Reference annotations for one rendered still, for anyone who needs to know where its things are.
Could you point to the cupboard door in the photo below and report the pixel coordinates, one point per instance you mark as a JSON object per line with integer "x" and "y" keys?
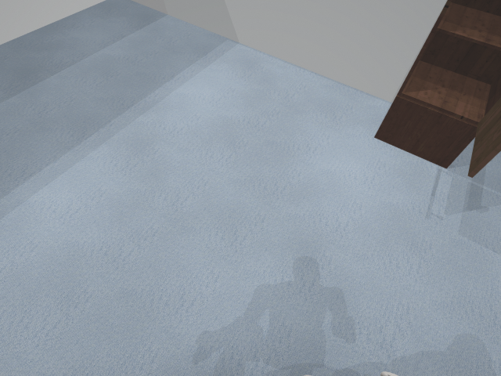
{"x": 487, "y": 142}

